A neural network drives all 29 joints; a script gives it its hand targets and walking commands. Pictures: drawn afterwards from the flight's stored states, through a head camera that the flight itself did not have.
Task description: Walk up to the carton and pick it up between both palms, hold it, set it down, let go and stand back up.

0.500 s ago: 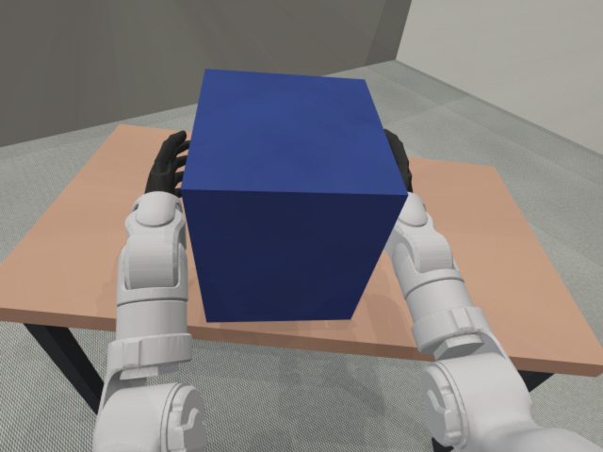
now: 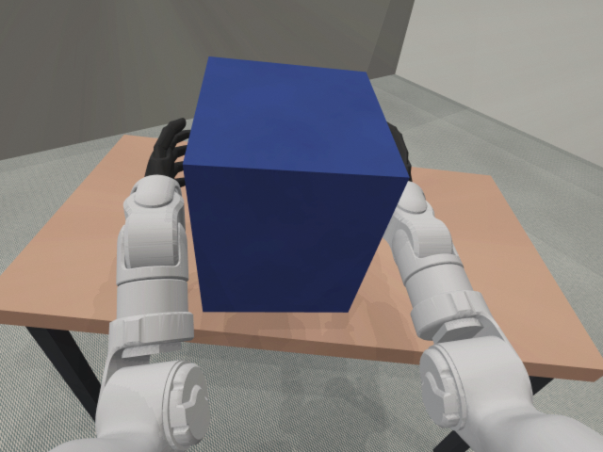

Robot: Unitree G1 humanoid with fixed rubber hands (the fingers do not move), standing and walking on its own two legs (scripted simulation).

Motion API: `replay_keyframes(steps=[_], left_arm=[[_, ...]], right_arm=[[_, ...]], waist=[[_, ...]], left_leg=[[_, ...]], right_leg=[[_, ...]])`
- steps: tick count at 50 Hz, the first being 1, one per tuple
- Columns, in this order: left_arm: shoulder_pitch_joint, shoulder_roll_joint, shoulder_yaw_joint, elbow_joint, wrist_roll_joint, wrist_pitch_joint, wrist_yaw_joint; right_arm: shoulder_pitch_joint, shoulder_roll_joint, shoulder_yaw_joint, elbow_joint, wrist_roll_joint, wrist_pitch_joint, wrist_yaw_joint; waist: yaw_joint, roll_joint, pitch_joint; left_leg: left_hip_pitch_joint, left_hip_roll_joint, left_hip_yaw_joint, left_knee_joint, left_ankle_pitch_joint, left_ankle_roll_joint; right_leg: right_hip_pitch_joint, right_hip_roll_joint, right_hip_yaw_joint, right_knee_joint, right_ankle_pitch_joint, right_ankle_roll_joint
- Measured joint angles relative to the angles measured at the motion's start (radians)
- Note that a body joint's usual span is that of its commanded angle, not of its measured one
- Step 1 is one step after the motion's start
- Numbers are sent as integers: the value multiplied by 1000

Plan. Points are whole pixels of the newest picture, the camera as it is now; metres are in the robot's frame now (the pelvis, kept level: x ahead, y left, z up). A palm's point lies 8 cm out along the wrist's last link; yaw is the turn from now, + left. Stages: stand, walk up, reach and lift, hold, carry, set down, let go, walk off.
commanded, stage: reach and lift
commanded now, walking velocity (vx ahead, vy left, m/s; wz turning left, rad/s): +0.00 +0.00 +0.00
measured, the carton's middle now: (283, 193) +0.38 -0.01 +0.19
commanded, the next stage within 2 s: hold in 0.08 s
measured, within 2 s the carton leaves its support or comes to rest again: neither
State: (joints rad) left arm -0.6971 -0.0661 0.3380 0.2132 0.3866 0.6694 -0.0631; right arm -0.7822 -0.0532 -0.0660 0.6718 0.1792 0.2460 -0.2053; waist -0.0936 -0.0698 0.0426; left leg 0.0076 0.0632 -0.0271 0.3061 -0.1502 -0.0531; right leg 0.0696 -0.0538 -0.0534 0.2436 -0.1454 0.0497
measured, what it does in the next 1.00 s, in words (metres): stands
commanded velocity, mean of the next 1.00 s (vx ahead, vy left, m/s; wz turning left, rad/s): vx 0.00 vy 0.00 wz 0.00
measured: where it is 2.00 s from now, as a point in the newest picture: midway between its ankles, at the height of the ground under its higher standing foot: outside the picture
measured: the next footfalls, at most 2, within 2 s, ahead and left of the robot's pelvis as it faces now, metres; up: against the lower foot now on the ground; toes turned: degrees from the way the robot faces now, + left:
none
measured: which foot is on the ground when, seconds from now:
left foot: down 0.00-1.00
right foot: down 0.00-1.00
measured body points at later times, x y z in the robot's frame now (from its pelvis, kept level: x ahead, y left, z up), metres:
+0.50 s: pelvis +0.00 +0.00 +0.00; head -0.07 +0.03 +0.44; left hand +0.37 +0.15 +0.23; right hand +0.38 -0.14 +0.24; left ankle +0.03 +0.15 -0.75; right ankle +0.00 -0.15 -0.75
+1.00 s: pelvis +0.01 +0.00 +0.00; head -0.05 +0.02 +0.45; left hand +0.39 +0.15 +0.22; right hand +0.40 -0.15 +0.23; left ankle +0.03 +0.15 -0.75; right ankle +0.00 -0.15 -0.75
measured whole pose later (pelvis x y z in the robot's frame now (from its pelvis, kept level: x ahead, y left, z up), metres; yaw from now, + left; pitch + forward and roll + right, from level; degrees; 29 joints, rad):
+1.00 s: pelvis +0.01 +0.00 +0.00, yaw +1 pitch -8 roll -1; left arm -0.70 -0.04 0.32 0.13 0.34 0.75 -0.06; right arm -0.82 -0.09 -0.02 0.59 0.26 0.35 -0.24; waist -0.09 -0.05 0.01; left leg -0.03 0.07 -0.04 0.33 -0.16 -0.06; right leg 0.04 -0.05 -0.05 0.27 -0.17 0.04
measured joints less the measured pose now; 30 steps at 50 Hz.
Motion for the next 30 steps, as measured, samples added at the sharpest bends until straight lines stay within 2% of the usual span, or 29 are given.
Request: replay_keyframes(steps=[7, 15, 23, 30], left_arm=[[-3, 5, -5, -9, 0, 8, 0], [33, 0, -19, -117, -8, 70, 7], [-8, 9, 0, -76, 0, 104, -16], [-31, 13, 9, -47, 1, 96, -20]], right_arm=[[-6, -5, 8, 0, 14, 0, -3], [-1, -34, 77, -58, 86, 35, -22], [-42, -11, 18, -31, 51, 90, -6], [-61, -18, 17, -19, 43, 97, -8]], waist=[[-1, -2, -1], [11, 1, -8], [15, 0, -22], [12, 10, -29]], left_leg=[[-3, 0, 0, 6, -3, 0], [17, 3, 5, 15, -13, -1], [14, -1, -4, 3, 0, -2], [1, 1, -2, -1, 5, -3]], right_leg=[[-1, 0, 1, 1, -1, 0], [19, 4, 7, 5, -6, -1], [10, 1, -1, 18, -12, -4], [-4, 4, 2, 16, -7, -6]])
